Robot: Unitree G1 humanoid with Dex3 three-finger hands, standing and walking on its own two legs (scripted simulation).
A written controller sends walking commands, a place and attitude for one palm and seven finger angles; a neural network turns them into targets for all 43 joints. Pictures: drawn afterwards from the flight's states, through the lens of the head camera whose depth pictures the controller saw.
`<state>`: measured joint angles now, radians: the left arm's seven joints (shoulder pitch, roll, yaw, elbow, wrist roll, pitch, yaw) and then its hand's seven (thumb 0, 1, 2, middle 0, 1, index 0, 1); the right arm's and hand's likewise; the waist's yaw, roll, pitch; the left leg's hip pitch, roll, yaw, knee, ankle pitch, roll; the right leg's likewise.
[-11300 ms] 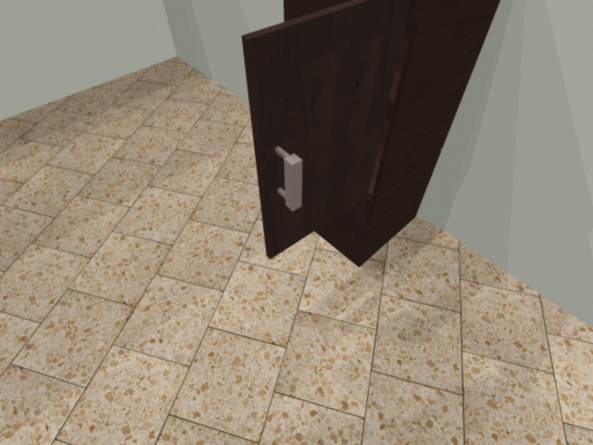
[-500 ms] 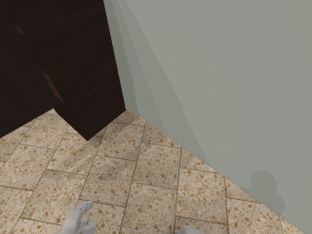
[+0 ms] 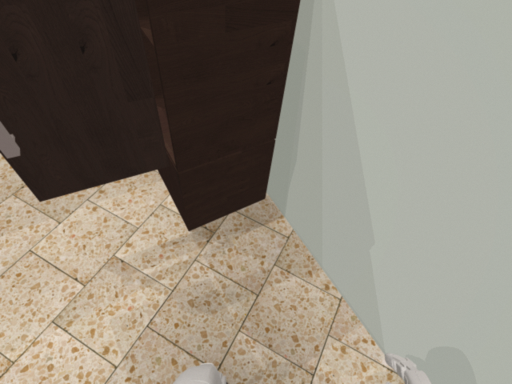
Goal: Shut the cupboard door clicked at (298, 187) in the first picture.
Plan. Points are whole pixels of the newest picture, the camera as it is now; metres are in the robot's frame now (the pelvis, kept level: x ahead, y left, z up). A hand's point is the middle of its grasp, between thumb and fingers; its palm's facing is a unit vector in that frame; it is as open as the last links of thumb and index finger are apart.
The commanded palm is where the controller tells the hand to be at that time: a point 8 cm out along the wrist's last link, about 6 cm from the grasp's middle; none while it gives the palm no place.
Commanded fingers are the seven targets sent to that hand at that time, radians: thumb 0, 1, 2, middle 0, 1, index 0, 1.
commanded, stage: turn to face it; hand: left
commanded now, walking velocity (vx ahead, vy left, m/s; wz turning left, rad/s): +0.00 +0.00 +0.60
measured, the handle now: out of the picture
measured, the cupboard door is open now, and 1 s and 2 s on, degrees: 86 86 86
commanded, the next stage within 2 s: take the last steps up to it in 0.80 s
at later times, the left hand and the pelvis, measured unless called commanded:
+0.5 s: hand out of the picture +0.13 +0.19 -0.13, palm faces +0.23 -0.94 -0.27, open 7.4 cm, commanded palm none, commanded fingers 0.00 0.90 0.90 -0.20 -0.30 -0.20 -0.30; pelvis +0.04 -0.05 +0.01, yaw +15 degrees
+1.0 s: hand out of the picture -0.05 +0.16 -0.16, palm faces +0.51 -0.82 -0.24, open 7.4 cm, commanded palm none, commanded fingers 0.00 0.90 0.90 -0.20 -0.30 -0.20 -0.30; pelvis +0.05 -0.03 +0.01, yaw +29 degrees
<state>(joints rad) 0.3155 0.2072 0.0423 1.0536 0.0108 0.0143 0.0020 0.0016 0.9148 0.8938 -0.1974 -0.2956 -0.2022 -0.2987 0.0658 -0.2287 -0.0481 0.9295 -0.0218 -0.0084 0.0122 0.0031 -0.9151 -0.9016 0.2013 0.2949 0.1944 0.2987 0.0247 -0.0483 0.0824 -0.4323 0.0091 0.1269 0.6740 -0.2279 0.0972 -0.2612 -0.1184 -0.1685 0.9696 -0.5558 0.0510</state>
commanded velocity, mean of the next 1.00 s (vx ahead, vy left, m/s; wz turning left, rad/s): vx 0.04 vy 0.01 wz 0.43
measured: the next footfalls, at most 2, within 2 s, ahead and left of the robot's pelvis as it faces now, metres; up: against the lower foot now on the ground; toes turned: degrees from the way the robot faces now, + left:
right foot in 0.50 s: +0.10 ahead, -0.17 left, +0.00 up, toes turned +16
left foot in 0.88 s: +0.03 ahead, +0.09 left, +0.00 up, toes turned +30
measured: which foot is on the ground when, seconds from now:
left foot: down 0.00-0.50, up 0.52-0.86, down 0.88-1.00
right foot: up 0.00-0.48, down 0.50-0.88, up 0.90-1.00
